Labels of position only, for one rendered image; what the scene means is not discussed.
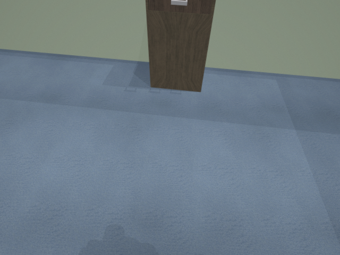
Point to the cabinet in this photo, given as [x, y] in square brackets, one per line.
[178, 44]

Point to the drawer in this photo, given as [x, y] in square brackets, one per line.
[193, 6]

